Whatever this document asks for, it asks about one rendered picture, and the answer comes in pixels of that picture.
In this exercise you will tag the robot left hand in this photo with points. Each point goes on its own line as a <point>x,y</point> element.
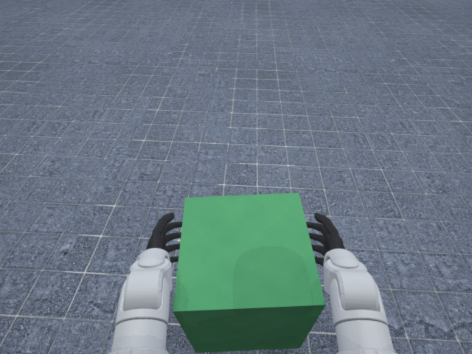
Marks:
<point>159,237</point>

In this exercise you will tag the carton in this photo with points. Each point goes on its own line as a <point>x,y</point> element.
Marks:
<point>247,276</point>

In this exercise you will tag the robot left forearm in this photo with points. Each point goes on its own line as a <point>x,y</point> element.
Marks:
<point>143,310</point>

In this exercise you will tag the robot right forearm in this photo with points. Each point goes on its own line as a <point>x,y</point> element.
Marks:
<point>357,308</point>

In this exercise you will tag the robot right hand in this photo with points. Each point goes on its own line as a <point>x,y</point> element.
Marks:
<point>330,238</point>

